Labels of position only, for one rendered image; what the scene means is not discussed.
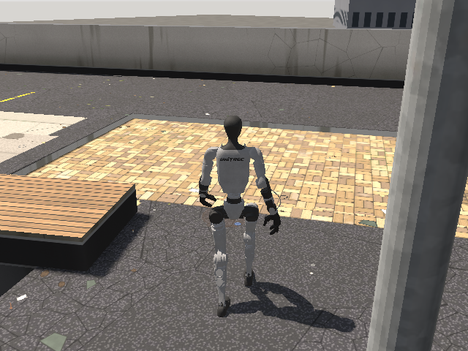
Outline humanoid robot head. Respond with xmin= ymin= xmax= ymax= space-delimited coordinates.
xmin=220 ymin=116 xmax=246 ymax=150

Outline right robot upper arm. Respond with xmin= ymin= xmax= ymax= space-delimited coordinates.
xmin=248 ymin=147 xmax=267 ymax=189

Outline left robot upper arm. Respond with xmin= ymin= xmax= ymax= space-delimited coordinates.
xmin=200 ymin=147 xmax=218 ymax=186

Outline robot torso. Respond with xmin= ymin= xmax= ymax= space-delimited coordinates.
xmin=216 ymin=144 xmax=250 ymax=219

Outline robot right hand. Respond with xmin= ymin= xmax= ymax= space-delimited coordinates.
xmin=263 ymin=212 xmax=281 ymax=235

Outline robot left forearm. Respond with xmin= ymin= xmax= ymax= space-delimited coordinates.
xmin=199 ymin=175 xmax=209 ymax=197

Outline robot left hand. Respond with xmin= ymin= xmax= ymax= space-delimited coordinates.
xmin=200 ymin=194 xmax=216 ymax=207

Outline robot right forearm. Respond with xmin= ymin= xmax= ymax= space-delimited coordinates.
xmin=260 ymin=177 xmax=278 ymax=215

